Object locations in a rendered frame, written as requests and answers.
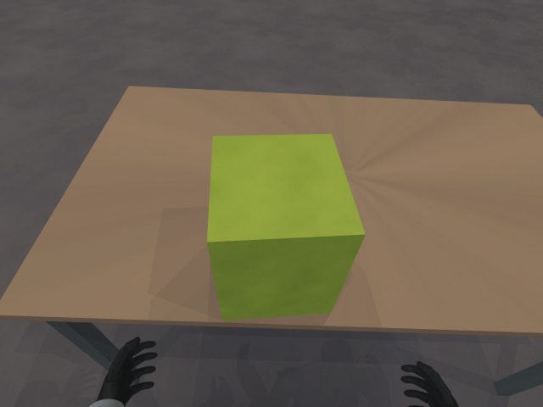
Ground left robot hand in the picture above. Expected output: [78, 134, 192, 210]
[96, 337, 157, 407]

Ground right robot hand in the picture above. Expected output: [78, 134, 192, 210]
[401, 361, 459, 407]

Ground table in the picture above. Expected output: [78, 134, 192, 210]
[0, 86, 543, 396]

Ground carton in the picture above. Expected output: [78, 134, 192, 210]
[207, 134, 366, 321]

